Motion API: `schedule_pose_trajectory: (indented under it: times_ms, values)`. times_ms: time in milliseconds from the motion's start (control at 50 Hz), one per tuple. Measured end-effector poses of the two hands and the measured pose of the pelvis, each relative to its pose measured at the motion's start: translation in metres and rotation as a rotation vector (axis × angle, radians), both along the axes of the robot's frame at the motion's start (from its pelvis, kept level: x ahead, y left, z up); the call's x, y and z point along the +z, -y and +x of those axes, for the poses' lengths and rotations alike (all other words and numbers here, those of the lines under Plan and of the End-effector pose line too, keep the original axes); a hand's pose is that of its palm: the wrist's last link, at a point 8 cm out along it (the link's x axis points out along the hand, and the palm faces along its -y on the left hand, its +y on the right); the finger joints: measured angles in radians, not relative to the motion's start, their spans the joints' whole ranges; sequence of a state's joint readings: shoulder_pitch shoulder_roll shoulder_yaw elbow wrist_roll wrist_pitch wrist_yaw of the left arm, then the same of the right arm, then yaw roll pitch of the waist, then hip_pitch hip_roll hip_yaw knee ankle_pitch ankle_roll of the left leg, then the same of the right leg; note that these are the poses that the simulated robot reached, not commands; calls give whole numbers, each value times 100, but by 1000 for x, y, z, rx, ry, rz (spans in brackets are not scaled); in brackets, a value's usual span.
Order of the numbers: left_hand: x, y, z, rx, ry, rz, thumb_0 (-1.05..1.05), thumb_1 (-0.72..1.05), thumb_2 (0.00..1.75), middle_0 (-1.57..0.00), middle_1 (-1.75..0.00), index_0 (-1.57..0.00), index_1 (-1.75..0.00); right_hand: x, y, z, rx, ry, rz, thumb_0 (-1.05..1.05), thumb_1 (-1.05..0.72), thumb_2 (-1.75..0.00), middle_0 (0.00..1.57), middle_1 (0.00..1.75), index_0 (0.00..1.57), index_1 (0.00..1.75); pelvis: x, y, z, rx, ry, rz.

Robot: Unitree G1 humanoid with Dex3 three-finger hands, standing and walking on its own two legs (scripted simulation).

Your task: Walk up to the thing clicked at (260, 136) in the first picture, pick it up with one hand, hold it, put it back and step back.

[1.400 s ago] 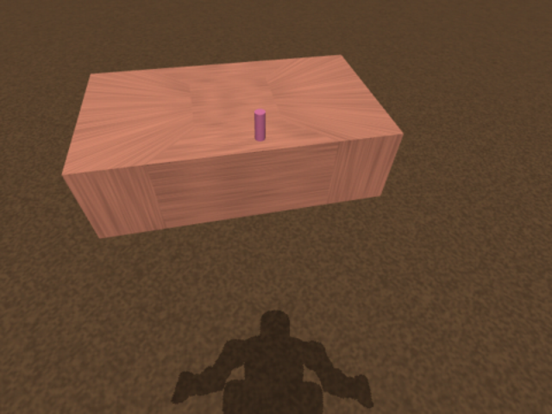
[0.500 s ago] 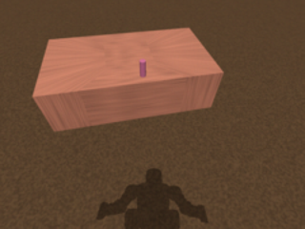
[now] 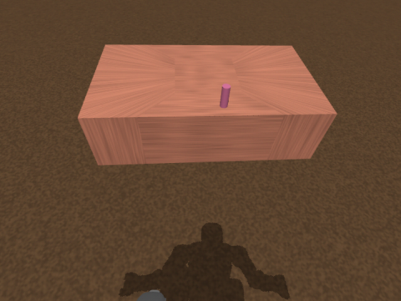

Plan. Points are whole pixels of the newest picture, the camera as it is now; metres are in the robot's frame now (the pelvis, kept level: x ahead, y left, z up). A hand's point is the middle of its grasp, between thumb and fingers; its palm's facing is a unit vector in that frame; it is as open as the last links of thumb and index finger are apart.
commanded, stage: walk up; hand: right
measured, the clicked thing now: (224, 96) +1.13 -0.08 -0.32
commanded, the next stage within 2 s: none
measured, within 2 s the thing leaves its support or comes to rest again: neither
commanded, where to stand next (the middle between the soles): +0.72 +0.07 m, yaw +7 degrees
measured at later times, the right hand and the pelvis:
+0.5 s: hand (288, 270) +0.23 -0.20 -0.13, palm faces -0.05 +0.93 -0.36, open 7.4 cm; pelvis +0.21 +0.07 +0.00, yaw +5 degrees
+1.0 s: hand (274, 162) +0.55 -0.21 -0.13, palm faces -0.21 +0.90 -0.38, open 7.4 cm; pelvis +0.42 +0.04 +0.00, yaw +8 degrees
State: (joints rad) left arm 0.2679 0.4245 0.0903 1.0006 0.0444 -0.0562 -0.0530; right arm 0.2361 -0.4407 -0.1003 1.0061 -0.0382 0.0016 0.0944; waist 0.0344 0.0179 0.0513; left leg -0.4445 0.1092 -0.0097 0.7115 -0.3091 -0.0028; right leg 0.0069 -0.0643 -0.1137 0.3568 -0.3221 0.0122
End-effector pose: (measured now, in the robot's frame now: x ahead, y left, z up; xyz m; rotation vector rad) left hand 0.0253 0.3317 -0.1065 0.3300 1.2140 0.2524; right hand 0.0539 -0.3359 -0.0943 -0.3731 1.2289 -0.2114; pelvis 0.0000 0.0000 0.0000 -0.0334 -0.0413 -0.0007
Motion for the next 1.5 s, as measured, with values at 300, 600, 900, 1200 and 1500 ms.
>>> schedule_pose_trajectory:
  times_ms: [300,600,900,1200,1500]
  values:
    - [-14,-59,152,-34,66,-78,1,90,90,-20,-30,-20,-30,7,-97,100,-3,45,5,0,-90,-90,20,30,20,30,0,-72,121,64,13,25]
    - [3,-39,330,-49,147,-31,1,90,90,-20,-30,-20,-30,-24,-74,232,39,-14,24,1,-90,-90,21,30,20,30,-14,-52,269,103,-18,60]
    - [18,-12,366,73,86,-17,0,90,90,-20,-30,-20,-30,-5,-68,452,190,151,52,0,-90,-90,20,30,20,30,3,-36,387,125,14,32]
    - [-25,-48,435,92,-48,-84,1,90,90,-20,-30,-20,-30,11,-119,574,218,226,1,0,-90,-90,20,30,20,30,-10,-73,495,132,13,20]
    - [8,-40,586,9,48,16,0,90,90,-20,-30,-20,-30,-12,-60,614,124,109,18,0,-90,-90,21,30,20,30,-10,-41,595,110,0,61]
